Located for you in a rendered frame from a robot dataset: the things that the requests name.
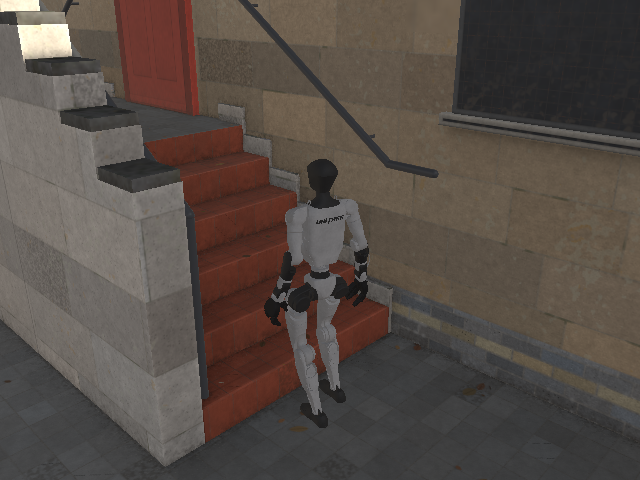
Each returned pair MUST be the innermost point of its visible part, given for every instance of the robot left hand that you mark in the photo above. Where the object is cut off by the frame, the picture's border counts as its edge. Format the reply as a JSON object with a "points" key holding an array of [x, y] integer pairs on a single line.
{"points": [[272, 310]]}

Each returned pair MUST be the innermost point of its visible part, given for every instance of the robot right upper arm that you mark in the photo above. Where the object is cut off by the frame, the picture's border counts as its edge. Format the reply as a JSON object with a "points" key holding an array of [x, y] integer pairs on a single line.
{"points": [[358, 242]]}

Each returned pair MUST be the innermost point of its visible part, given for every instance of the right robot shin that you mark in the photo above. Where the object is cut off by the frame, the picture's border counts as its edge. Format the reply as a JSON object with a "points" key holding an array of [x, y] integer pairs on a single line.
{"points": [[330, 357]]}

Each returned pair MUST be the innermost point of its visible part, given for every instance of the robot right hand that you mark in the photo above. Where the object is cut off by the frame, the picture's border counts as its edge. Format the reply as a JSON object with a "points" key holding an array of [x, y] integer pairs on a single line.
{"points": [[354, 287]]}

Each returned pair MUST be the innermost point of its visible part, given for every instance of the robot left upper arm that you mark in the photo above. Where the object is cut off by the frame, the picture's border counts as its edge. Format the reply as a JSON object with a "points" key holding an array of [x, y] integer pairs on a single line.
{"points": [[294, 219]]}

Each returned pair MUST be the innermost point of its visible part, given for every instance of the robot left forearm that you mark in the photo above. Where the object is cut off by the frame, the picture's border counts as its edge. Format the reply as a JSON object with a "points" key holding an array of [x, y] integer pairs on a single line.
{"points": [[285, 279]]}

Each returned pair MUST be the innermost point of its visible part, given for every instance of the robot right foot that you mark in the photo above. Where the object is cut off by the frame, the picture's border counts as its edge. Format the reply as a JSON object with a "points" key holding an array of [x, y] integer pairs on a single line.
{"points": [[338, 395]]}

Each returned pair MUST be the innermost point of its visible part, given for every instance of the robot right forearm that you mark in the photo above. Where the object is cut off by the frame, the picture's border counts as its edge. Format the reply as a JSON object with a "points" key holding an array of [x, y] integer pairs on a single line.
{"points": [[361, 264]]}

